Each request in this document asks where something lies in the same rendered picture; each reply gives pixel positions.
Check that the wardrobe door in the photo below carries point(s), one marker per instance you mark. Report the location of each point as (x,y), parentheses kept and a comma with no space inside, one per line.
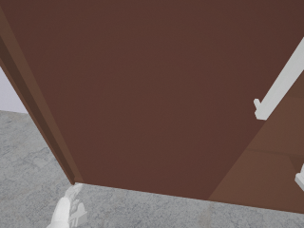
(156,96)
(24,69)

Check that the robot left hand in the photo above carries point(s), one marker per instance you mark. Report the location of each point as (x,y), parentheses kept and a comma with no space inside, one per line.
(67,205)

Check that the handle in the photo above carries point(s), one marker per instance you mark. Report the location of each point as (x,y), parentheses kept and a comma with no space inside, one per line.
(282,84)

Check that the robot right hand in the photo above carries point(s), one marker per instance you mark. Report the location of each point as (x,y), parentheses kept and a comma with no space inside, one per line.
(299,178)

